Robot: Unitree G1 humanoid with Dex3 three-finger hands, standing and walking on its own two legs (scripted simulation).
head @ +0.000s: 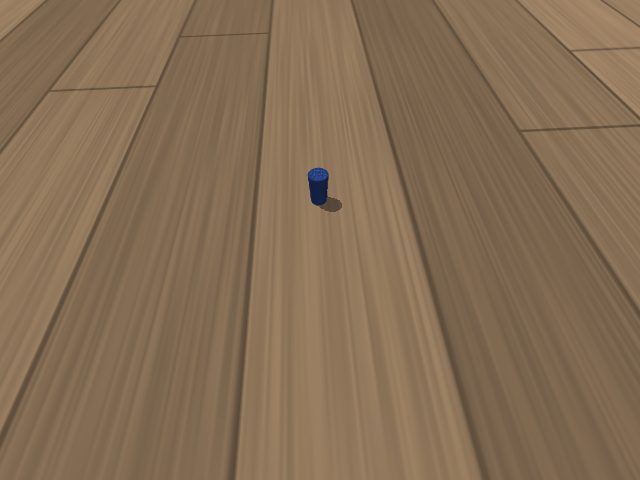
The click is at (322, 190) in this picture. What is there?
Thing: tapered cup
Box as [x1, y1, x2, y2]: [308, 168, 327, 204]
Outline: 314,168 308,172 310,196 313,203 322,204 325,202 326,199 327,172 322,168
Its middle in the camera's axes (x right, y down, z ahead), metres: +0.00 -0.23 +1.74
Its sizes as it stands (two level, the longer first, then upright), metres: 0.090 0.090 0.153
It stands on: the floor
